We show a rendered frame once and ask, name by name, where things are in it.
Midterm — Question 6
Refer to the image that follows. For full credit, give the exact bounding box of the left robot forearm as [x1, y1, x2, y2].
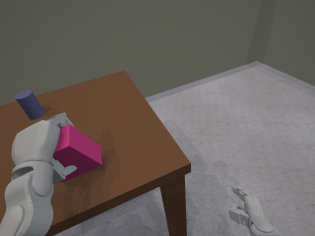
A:
[0, 160, 54, 236]

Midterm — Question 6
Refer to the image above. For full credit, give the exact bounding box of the sponge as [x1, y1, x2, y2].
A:
[52, 124, 102, 183]

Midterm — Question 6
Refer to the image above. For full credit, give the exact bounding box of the right robot hand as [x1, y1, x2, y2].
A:
[228, 185, 267, 229]

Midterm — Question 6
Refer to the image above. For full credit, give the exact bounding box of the left robot hand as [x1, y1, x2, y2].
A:
[11, 112, 77, 184]

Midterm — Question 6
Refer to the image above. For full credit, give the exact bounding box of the right robot forearm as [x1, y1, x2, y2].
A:
[249, 215, 281, 236]

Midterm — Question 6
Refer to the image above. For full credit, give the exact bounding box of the table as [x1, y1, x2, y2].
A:
[0, 70, 191, 236]

